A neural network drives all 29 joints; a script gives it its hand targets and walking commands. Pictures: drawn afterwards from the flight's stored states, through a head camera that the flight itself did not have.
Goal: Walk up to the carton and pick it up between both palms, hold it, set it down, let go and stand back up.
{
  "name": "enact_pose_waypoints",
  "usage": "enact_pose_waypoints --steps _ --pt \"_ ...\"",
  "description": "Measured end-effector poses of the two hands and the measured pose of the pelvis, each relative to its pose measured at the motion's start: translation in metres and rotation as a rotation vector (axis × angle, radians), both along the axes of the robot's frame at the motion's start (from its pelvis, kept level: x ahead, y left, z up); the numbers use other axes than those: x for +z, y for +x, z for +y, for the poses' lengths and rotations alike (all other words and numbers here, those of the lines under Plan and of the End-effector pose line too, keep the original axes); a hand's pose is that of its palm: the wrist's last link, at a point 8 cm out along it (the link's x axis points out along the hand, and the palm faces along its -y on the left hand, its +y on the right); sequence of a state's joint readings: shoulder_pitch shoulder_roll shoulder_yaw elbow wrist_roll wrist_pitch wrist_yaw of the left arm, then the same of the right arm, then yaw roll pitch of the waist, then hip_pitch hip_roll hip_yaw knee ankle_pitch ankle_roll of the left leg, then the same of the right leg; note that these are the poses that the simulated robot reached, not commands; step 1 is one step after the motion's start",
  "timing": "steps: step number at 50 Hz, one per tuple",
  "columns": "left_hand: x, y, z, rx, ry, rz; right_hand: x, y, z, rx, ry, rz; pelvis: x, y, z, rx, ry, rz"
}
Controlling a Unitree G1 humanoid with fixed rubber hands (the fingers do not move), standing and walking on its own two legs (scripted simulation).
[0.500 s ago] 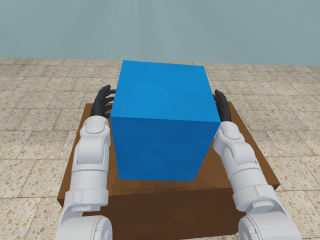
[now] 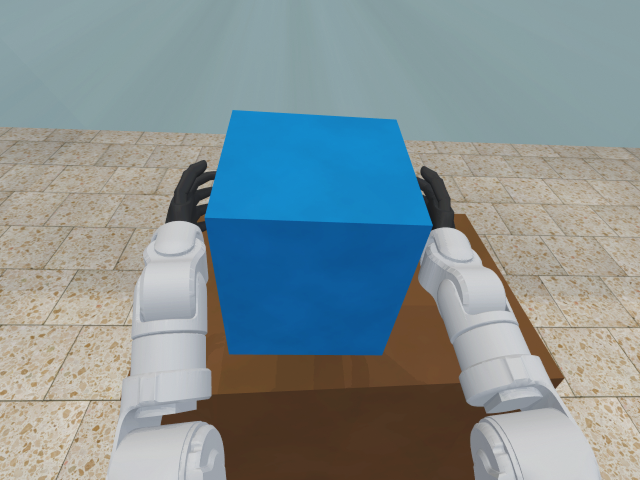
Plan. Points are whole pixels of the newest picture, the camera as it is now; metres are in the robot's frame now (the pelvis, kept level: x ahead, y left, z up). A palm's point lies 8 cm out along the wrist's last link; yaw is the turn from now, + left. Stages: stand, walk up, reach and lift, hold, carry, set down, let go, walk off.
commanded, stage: hold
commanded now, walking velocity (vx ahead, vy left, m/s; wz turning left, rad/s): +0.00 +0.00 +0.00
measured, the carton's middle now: (311, 239) +0.39 +0.02 +0.14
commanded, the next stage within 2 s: none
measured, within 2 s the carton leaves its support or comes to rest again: neither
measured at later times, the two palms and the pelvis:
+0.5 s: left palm (192, 225) +0.36 +0.16 +0.19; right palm (439, 233) +0.36 -0.14 +0.18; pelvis +0.00 +0.00 +0.00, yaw +0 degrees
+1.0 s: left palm (188, 230) +0.36 +0.16 +0.18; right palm (432, 237) +0.36 -0.14 +0.17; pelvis +0.00 +0.00 +0.00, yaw -1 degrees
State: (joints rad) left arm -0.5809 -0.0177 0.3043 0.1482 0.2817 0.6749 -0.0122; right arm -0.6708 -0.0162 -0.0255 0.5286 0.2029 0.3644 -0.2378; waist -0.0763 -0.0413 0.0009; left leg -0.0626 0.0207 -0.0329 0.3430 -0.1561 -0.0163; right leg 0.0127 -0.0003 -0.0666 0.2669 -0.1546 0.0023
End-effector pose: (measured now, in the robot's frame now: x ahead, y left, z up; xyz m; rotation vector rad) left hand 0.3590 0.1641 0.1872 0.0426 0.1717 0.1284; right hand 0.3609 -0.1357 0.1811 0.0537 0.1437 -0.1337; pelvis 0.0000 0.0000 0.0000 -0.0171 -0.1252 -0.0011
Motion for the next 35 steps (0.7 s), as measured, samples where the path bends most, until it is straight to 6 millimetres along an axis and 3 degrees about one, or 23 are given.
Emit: enact_pose_waypoints --steps 35 --pt "-0.0037 0.0038 -0.0039 -0.013 0.007 0.002 -0.0042 0.0006 -0.0039 -0.009 -0.008 -0.003 -0.0001 0.0009 0.0006 -0.003 -0.001 0.0"
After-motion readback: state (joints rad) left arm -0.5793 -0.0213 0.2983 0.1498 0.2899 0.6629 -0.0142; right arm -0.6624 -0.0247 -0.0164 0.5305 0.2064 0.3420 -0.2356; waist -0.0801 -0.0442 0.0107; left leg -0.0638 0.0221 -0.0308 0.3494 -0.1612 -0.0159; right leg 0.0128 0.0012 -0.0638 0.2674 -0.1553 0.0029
